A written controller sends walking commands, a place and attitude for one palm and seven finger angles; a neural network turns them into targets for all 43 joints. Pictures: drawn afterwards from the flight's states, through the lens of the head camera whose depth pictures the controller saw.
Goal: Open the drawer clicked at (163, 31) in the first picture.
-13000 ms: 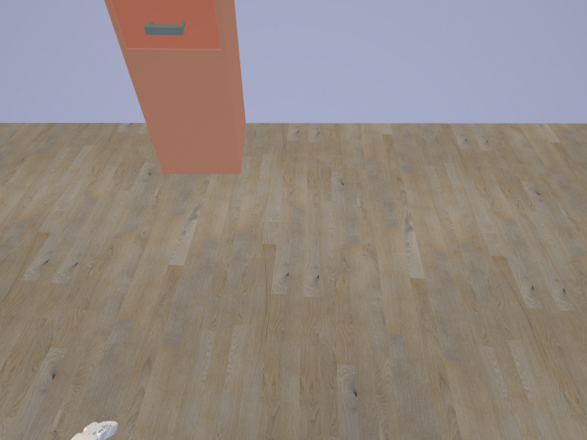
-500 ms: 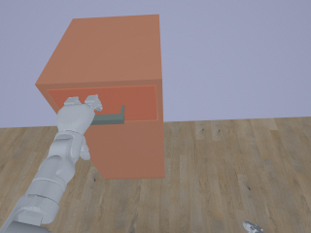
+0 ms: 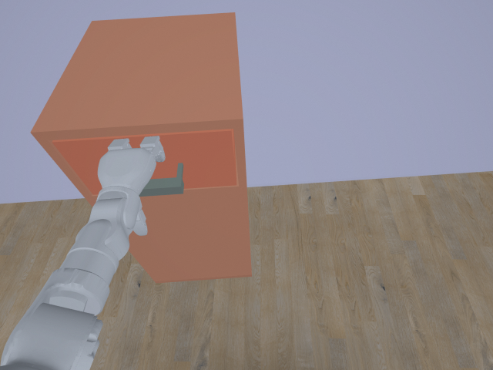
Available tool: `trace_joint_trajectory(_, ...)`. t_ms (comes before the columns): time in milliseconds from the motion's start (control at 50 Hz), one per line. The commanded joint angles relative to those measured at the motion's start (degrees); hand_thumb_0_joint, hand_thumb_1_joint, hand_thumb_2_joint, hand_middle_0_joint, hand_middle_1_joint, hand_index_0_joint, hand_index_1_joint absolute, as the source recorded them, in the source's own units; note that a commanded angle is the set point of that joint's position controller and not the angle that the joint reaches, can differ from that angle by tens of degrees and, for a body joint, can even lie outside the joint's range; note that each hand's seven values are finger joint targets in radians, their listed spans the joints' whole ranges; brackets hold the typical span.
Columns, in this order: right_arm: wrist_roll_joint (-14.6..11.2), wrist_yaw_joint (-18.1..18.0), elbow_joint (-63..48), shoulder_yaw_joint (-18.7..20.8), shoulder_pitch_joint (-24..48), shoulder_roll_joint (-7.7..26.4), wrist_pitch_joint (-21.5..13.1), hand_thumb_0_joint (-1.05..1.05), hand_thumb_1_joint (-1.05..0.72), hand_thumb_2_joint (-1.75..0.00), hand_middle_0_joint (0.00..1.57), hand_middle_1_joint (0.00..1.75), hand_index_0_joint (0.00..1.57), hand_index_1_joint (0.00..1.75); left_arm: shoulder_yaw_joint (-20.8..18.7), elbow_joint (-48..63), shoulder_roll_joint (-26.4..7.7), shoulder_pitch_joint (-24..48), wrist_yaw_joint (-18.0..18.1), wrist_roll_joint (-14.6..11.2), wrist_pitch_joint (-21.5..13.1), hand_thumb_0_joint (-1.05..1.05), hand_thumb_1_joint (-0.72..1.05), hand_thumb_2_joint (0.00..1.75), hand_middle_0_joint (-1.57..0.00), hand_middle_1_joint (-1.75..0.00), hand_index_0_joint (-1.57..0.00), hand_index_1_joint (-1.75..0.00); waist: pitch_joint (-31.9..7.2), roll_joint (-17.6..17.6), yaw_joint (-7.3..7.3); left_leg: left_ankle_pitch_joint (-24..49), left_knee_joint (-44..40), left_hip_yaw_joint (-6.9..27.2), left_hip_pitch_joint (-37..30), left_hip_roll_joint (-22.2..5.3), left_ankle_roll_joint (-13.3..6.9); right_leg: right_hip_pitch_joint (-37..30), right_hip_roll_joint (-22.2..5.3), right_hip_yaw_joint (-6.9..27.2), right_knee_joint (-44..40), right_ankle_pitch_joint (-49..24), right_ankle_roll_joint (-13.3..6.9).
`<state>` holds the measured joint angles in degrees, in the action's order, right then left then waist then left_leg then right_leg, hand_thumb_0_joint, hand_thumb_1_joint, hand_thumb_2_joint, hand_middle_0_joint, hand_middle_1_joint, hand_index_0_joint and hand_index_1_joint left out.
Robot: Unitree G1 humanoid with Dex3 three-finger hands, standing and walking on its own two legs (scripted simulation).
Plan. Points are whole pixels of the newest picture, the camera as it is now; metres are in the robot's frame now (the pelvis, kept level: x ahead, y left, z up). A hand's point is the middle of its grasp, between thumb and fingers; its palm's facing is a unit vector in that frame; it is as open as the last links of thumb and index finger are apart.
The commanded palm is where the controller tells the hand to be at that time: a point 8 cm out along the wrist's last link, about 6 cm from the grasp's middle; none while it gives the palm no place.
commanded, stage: move the hooked fingers above the handle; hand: left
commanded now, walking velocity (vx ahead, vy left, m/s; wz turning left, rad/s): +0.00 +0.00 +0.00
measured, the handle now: (152, 178) +0.49 +0.22 -0.02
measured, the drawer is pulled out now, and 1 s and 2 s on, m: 0.00 0.00 0.00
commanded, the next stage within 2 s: lower the fingers behind the handle in 1.68 s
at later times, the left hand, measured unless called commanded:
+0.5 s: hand (136, 186) +0.42 +0.22 +0.03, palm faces -0.05 -0.04 -1.00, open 13.8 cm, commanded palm +0.41 +0.22 +0.09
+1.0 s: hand (139, 179) +0.44 +0.22 +0.03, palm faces -0.03 -0.05 -1.00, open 13.8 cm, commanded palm +0.41 +0.23 +0.09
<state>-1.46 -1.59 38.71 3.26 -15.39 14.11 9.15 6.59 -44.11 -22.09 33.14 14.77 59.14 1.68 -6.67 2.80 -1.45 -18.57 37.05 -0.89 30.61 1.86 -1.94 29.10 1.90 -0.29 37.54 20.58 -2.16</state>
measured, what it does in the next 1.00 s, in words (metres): stands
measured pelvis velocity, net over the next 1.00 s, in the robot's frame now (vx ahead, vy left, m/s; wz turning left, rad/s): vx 0.00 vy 0.01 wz -0.02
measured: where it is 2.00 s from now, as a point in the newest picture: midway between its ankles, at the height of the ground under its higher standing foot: outside the picture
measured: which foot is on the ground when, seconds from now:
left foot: down 0.00-1.00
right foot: down 0.00-1.00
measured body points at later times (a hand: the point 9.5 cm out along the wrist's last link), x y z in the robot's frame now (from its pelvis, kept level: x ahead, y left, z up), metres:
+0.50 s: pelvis +0.00 +0.00 +0.00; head +0.05 -0.02 +0.45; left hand +0.42 +0.22 +0.09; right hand +0.05 -0.27 -0.14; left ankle -0.01 +0.10 -0.72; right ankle -0.03 -0.10 -0.72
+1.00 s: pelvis +0.00 +0.01 +0.00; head +0.06 -0.01 +0.44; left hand +0.44 +0.22 +0.09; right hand +0.06 -0.25 -0.14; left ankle -0.01 +0.10 -0.72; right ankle -0.03 -0.10 -0.72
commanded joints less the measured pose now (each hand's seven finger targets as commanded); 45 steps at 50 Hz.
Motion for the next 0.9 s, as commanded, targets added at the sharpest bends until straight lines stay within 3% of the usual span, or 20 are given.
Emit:
trace_joint_trajectory(0,0.4,-0.3,-5.3,2.7,-2.2,7.6,-1.8,0.0,-0.9,-0.9,0.2,0.3,0.2,0.3,-5.4,8.9,-13.1,26.6,3.8,0.9,-0.2,0.0,-0.5,0.3,-0.3,-1.2,-0.3,-1.2,-20.4,-1.3,-1.04,23.2,-0.8,0.3,-12.1,0.1,-0.8,-6.8,0.5,0.5,-3.0,-23.5,-0.4)
trace_joint_trajectory(40,0.4,-0.2,-5.0,2.8,-2.7,7.5,-1.9,0.0,-0.9,-0.9,0.2,0.3,0.2,0.3,-3.8,7.6,-11.1,27.7,4.1,0.7,-0.4,0.0,-0.5,0.3,-0.3,-1.2,-0.3,-1.2,-20.6,-1.4,-1.72,22.6,-0.5,0.1,-12.2,0.2,-0.9,-6.2,0.5,0.6,-3.2,-23.2,-0.3)
trace_joint_trajectory(80,0.5,-0.3,-4.1,2.9,-3.6,8.0,-2.0,0.0,-0.9,-0.9,0.2,0.3,0.2,0.3,-6.4,5.8,-14.4,29.0,4.5,1.0,-0.5,0.0,-0.5,0.3,-0.3,-1.2,-0.3,-1.2,-21.3,-3.0,-1.94,22.0,-0.4,0.2,-11.0,0.2,-1.0,-6.9,0.6,0.7,-3.1,-23.2,-0.3)
trace_joint_trajectory(100,0.5,-0.3,-4.3,2.9,-3.8,7.9,-2.1,0.0,-0.9,-0.9,0.2,0.3,0.2,0.3,-5.7,5.3,-13.9,29.5,4.7,1.1,-0.4,0.0,-0.5,0.3,-0.3,-1.2,-0.3,-1.2,-21.4,-2.0,-2.15,21.6,-0.2,0.0,-10.6,0.4,-1.1,-6.7,0.5,1.0,-3.1,-23.4,-0.1)
trace_joint_trajectory(160,0.7,-0.1,-4.3,3.0,-4.1,7.9,-2.2,0.0,-0.9,-0.9,0.2,0.3,0.2,0.3,-7.4,4.3,-15.2,27.6,5.3,1.1,-0.4,0.0,-0.5,0.3,-0.3,-1.2,-0.3,-1.2,-23.0,-1.2,-1.05,22.3,-0.2,-0.4,-10.2,0.4,-1.0,-8.2,0.5,1.2,-2.8,-24.9,-0.2)
trace_joint_trajectory(200,0.6,0.0,-4.3,3.0,-4.3,7.9,-2.1,0.0,-0.9,-0.9,0.2,0.3,0.2,0.3,-6.3,3.0,-13.9,27.5,5.0,1.0,-0.1,0.0,-0.5,0.3,-0.3,-1.2,-0.3,-1.2,-22.0,-2.0,-1.48,22.1,-0.5,-0.4,-9.4,0.3,-1.1,-8.2,0.5,0.9,-3.0,-24.8,-0.1)
trace_joint_trajectory(240,0.5,-0.1,-4.6,2.9,-4.0,8.1,-2.0,0.0,-0.9,-0.9,0.2,0.3,0.2,0.3,-9.2,2.6,-17.3,24.9,5.0,1.2,0.1,0.0,-0.5,0.3,-0.3,-1.2,-0.3,-1.2,-22.3,-2.4,-0.38,22.1,-0.7,-0.9,-8.7,0.3,-1.2,-9.8,0.5,1.3,-3.1,-25.8,-0.1)
trace_joint_trajectory(280,0.6,0.1,-5.1,3.1,-3.8,7.9,-2.0,0.0,-0.9,-0.9,0.2,0.3,0.2,0.3,-7.3,4.9,-14.8,24.8,4.5,1.0,-0.4,0.0,-0.5,0.3,-0.3,-1.2,-0.3,-1.2,-23.5,-1.9,-0.52,24.0,-0.7,-1.0,-9.5,0.4,-1.2,-11.2,0.3,1.4,-3.1,-28.3,-0.1)
trace_joint_trajectory(320,0.5,0.1,-5.4,3.1,-3.5,7.9,-1.9,0.0,-0.9,-0.9,0.2,0.3,0.2,0.3,-8.7,5.0,-16.0,21.0,4.1,0.8,-0.5,0.0,-0.5,0.3,-0.3,-1.2,-0.3,-1.2,-23.0,-2.4,0.26,24.2,-0.9,-1.2,-9.6,0.4,-1.3,-11.9,0.4,1.6,-3.3,-29.0,0.0)
trace_joint_trajectory(400,0.1,-0.3,-5.3,2.9,-3.1,8.2,-2.0,0.0,-0.9,-0.9,0.2,0.3,0.2,0.3,-8.0,5.3,-15.9,22.5,3.7,0.4,-0.9,0.0,-0.5,0.3,-0.3,-1.2,-0.3,-1.2,-18.7,-4.0,-0.94,20.0,-2.0,-1.1,-8.3,0.3,-1.5,-10.3,0.2,1.6,-4.6,-25.0,0.2)
trace_joint_trajectory(460,0.1,-0.6,-5.3,3.0,-2.8,7.9,-2.4,0.0,-0.9,-0.9,0.2,0.3,0.2,0.3,-5.6,8.3,-14.1,26.3,3.9,0.7,-2.3,0.0,-0.5,0.3,-0.3,-1.2,-0.3,-1.2,-18.9,-1.3,-1.8,19.0,-1.9,-0.7,-10.4,0.4,-1.4,-7.9,0.3,1.4,-4.9,-22.2,0.0)
trace_joint_trajectory(520,0.1,-0.9,-4.3,3.1,-3.1,7.8,-2.6,0.0,-0.9,-0.9,0.2,0.3,0.2,0.3,-7.0,7.3,-15.9,28.0,4.6,1.0,-2.9,0.0,-0.5,0.3,-0.3,-1.2,-0.3,-1.2,-19.3,-1.1,-2.47,18.4,-1.4,-0.2,-11.4,0.3,-1.4,-6.2,0.4,1.2,-4.8,-20.3,0.0)
trace_joint_trajectory(540,0.1,-0.7,-4.3,2.9,-3.1,7.8,-2.7,0.0,-0.9,-0.9,0.2,0.3,0.2,0.3,-4.7,7.0,-13.6,29.2,4.7,1.0,-2.7,0.0,-0.5,0.3,-0.3,-1.2,-0.3,-1.2,-18.4,-0.4,-2.95,17.8,-1.5,0.0,-11.5,0.4,-1.3,-4.9,0.5,1.0,-4.9,-19.1,-0.1)
trace_joint_trajectory(600,0.2,-0.6,-3.9,2.9,-3.4,7.8,-3.0,0.0,-0.9,-0.9,0.2,0.3,0.2,0.3,-3.7,5.7,-12.5,31.7,5.0,0.8,-2.1,0.0,-0.5,0.3,-0.3,-1.2,-0.3,-1.2,-19.3,0.6,-3.38,17.8,-1.2,0.5,-12.7,0.3,-1.2,-3.2,0.6,0.7,-4.6,-17.8,-0.2)
trace_joint_trajectory(680,0.3,-0.5,-3.6,2.6,-3.9,8.1,-2.8,0.0,-0.9,-0.9,0.2,0.3,0.2,0.3,-4.4,1.4,-13.4,33.0,4.4,0.8,-0.6,0.0,-0.5,0.3,-0.3,-1.2,-0.3,-1.2,-18.9,-1.8,-3.8,18.0,-0.8,0.7,-11.3,0.2,-1.1,-3.0,0.7,0.3,-4.2,-18.0,-0.2)
trace_joint_trajectory(760,0.7,-0.3,-4.6,2.8,-4.4,8.0,-2.5,0.0,-0.9,-0.9,0.2,0.3,0.2,0.3,-4.8,2.1,-13.1,30.9,3.8,1.1,-0.8,0.0,-0.5,0.3,-0.3,-1.2,-0.3,-1.2,-23.4,0.3,-2.28,23.0,0.3,0.7,-13.4,0.0,-0.8,-4.0,0.8,0.2,-2.7,-21.6,-0.3)
trace_joint_trajectory(780,0.8,-0.1,-4.5,2.8,-4.6,8.0,-2.3,0.0,-0.9,-0.9,0.2,0.3,0.2,0.3,-4.2,2.3,-12.1,31.6,3.6,1.1,-1.0,0.0,-0.5,0.3,-0.3,-1.2,-0.3,-1.2,-23.4,-0.2,-2.64,25.0,0.6,0.9,-13.7,-0.2,-0.7,-3.7,0.9,0.0,-2.4,-22.7,-0.4)
trace_joint_trajectory(840,0.9,0.1,-5.2,2.8,-4.6,8.1,-1.9,0.0,-0.9,-0.9,0.2,0.3,0.2,0.3,-7.8,2.1,-15.1,25.8,4.0,1.3,-0.9,0.0,-0.5,0.3,-0.3,-1.2,-0.3,-1.2,-23.8,-1.3,-0.51,27.3,0.7,0.6,-12.5,-0.5,-0.6,-5.7,1.0,-0.1,-1.7,-24.7,-0.4)
trace_joint_trajectory(860,0.9,0.1,-5.6,2.6,-4.2,8.0,-1.8,0.0,-0.9,-0.9,0.2,0.3,0.2,0.3,-6.4,2.6,-13.6,26.1,4.1,1.2,-0.6,0.0,-0.5,0.3,-0.3,-1.2,-0.3,-1.2,-22.6,-1.7,-0.88,26.2,0.5,0.2,-11.4,-0.4,-0.8,-5.9,1.0,0.1,-2.0,-24.8,-0.3)
trace_joint_trajectory(880,0.8,0.1,-5.5,2.7,-4.1,8.1,-1.7,0.0,-0.9,-0.9,0.2,0.3,0.2,0.3,-7.8,2.0,-15.0,25.7,4.3,1.4,-0.4,0.0,-0.5,0.3,-0.3,-1.2,-0.3,-1.2,-21.7,-2.6,-0.82,25.7,0.3,0.2,-10.4,-0.4,-0.8,-6.4,0.9,0.1,-2.2,-24.5,-0.3)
